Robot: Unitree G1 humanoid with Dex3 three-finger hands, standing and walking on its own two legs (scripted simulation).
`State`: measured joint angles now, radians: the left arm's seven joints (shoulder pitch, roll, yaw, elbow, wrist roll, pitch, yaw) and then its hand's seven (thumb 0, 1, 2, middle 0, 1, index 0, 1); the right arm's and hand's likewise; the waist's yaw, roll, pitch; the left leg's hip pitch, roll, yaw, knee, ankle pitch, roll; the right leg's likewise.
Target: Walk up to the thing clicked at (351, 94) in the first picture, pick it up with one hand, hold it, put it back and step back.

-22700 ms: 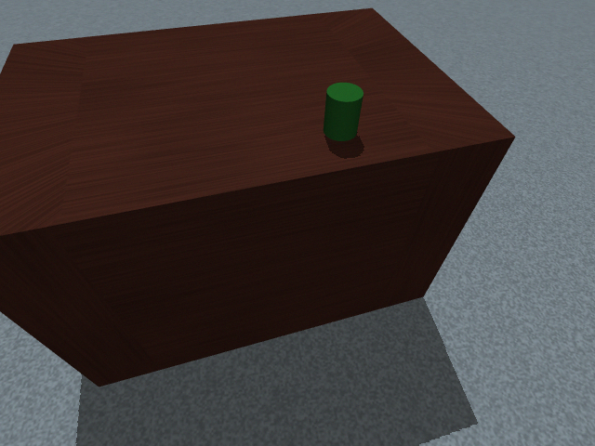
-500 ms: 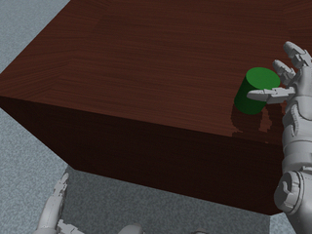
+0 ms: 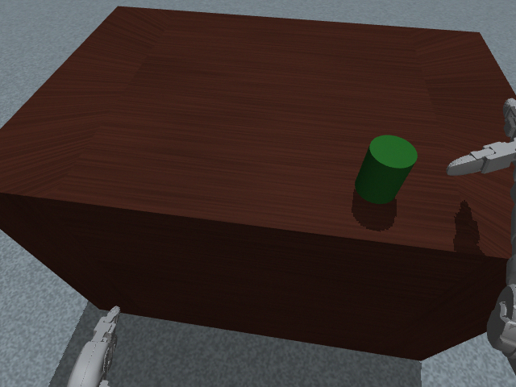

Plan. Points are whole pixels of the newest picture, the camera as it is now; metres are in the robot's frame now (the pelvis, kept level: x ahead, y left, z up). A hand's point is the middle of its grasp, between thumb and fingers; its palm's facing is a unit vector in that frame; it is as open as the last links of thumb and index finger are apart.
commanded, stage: sink last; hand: right
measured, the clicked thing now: (383, 170) +0.48 -0.18 +0.05
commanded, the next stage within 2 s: home in 1.00 s
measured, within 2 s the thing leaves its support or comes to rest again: neither
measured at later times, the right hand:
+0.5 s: hand out of the picture +0.26 -0.26 +0.16, palm faces +0.35 +0.86 -0.37, open 17.4 cm
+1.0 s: hand out of the picture +0.16 -0.24 +0.18, palm faces +0.46 +0.79 -0.40, open 17.6 cm
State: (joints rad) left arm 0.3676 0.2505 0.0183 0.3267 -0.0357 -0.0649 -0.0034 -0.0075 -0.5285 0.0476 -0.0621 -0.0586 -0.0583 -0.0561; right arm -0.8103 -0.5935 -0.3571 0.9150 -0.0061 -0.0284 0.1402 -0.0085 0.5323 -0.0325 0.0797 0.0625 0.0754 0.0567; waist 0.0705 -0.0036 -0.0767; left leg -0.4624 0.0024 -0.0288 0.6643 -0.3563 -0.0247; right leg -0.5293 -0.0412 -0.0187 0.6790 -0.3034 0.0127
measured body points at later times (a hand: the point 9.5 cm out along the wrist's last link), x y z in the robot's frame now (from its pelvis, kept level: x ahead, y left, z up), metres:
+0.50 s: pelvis +0.01 +0.00 +0.01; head +0.02 +0.02 +0.46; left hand +0.17 +0.26 -0.06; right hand +0.23 -0.31 +0.18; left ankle -0.02 +0.14 -0.72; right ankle +0.02 -0.13 -0.72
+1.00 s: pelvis -0.02 +0.03 +0.01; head -0.02 +0.05 +0.46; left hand +0.15 +0.28 -0.07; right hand +0.13 -0.28 +0.20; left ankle -0.02 +0.14 -0.72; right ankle +0.02 -0.13 -0.72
